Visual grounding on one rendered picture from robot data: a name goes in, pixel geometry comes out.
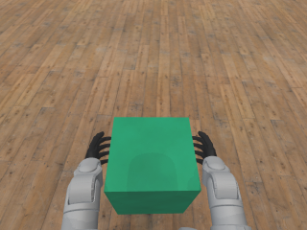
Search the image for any carton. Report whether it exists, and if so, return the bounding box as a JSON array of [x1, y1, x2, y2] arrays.
[[104, 117, 201, 215]]

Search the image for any robot right hand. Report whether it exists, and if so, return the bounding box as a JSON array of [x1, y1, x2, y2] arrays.
[[192, 131, 217, 164]]

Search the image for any left robot forearm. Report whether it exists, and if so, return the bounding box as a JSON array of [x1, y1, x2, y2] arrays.
[[60, 157, 104, 230]]

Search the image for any right robot forearm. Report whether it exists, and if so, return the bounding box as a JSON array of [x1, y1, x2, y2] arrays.
[[201, 155, 252, 230]]

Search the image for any robot left hand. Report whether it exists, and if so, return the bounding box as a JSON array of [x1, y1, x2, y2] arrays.
[[84, 131, 111, 165]]

